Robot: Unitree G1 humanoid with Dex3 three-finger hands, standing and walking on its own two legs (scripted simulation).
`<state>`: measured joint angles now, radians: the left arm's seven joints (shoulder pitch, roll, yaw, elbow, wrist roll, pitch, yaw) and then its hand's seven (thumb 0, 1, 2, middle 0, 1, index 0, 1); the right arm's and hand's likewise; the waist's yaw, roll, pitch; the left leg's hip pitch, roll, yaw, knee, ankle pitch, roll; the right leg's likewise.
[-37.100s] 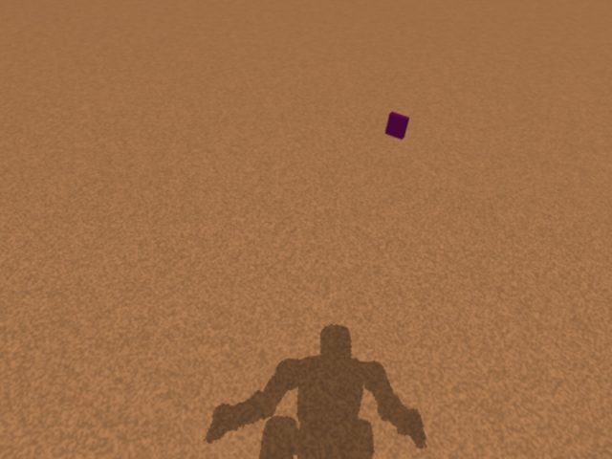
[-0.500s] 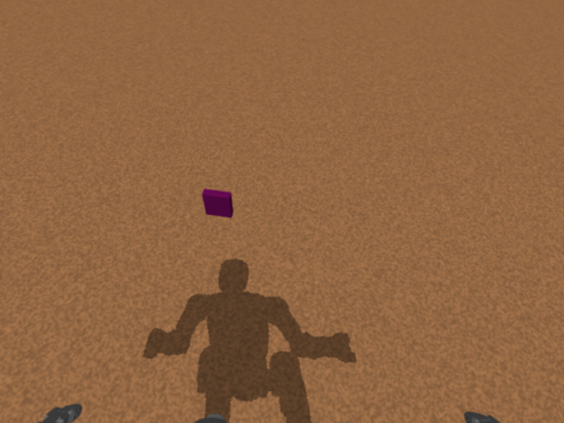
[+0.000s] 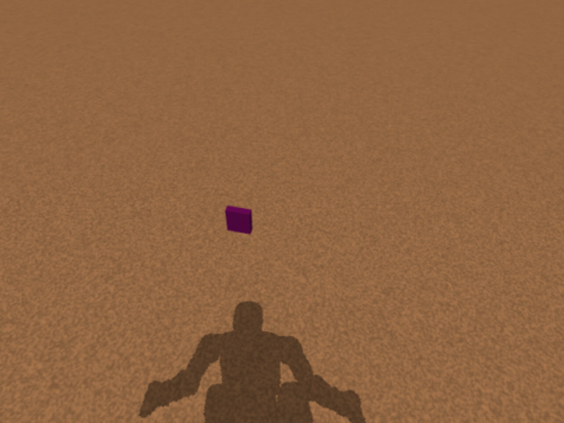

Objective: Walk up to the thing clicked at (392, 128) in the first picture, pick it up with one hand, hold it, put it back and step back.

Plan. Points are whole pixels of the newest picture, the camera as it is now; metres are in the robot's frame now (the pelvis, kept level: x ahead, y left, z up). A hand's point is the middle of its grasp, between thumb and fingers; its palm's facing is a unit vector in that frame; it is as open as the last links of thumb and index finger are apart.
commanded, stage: step back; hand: left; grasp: from above
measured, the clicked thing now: (239, 220) +1.13 +0.20 -0.70
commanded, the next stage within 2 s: stand in 0.72 s
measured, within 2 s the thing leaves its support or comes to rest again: neither
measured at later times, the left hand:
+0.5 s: hand out of the picture +0.10 +0.29 -0.16, palm faces +0.02 -0.93 -0.37, open 7.4 cm
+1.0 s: hand out of the picture +0.16 +0.27 -0.14, palm faces -0.03 -0.94 -0.34, open 7.4 cm
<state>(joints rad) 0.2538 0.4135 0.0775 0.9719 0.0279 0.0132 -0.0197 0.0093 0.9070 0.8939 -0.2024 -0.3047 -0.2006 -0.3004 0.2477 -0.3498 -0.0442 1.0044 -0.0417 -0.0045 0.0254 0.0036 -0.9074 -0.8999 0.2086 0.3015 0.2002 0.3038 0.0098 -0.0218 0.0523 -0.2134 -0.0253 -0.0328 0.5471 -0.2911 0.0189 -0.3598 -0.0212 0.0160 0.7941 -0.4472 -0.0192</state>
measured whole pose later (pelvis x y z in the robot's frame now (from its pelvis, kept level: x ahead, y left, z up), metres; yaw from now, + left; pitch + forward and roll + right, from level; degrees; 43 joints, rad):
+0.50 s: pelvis +0.04 +0.02 +0.00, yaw +0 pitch -2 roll +0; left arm 0.19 0.39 0.05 1.02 0.01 -0.01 0.00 0.01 0.91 0.89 -0.20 -0.30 -0.20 -0.30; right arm 0.16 -0.36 -0.04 1.04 -0.03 -0.01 0.01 0.00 -0.91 -0.90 0.21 0.30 0.20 0.30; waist 0.02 -0.02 0.07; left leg -0.29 0.02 0.01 0.60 -0.27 -0.01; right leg -0.23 -0.03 0.01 0.61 -0.33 -0.01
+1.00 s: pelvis +0.06 +0.02 +0.02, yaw -1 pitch -3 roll +0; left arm 0.06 0.35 0.01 1.12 0.01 -0.02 -0.01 0.01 0.91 0.89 -0.20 -0.30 -0.20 -0.30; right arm 0.03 -0.34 -0.01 1.12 0.00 -0.01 0.01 0.00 -0.91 -0.90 0.21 0.30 0.20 0.30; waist 0.00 0.00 0.07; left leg -0.14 0.02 0.02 0.35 -0.17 -0.01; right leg -0.09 -0.02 0.02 0.36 -0.22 0.02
